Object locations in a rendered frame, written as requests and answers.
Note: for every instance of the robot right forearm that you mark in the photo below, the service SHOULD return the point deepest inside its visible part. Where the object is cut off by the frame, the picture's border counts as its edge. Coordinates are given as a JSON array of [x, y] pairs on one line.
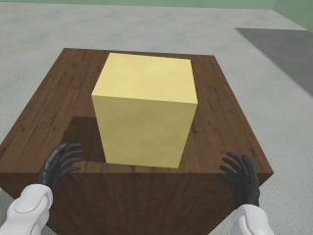
[[250, 220]]

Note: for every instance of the carton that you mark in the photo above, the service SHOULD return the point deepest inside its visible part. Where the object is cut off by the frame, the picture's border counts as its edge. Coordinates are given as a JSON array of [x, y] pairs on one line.
[[144, 106]]

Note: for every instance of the pedestal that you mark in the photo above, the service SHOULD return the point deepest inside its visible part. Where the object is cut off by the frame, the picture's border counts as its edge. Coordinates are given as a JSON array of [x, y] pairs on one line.
[[128, 199]]

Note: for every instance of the robot left hand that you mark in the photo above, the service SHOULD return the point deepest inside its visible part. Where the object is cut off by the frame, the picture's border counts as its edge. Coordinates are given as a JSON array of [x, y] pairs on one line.
[[54, 168]]

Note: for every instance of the robot right hand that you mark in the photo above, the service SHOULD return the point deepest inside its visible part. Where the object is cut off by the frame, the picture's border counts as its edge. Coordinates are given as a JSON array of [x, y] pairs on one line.
[[245, 188]]

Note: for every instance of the robot left forearm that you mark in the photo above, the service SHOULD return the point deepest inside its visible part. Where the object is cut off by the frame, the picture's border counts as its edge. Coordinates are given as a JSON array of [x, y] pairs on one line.
[[27, 214]]

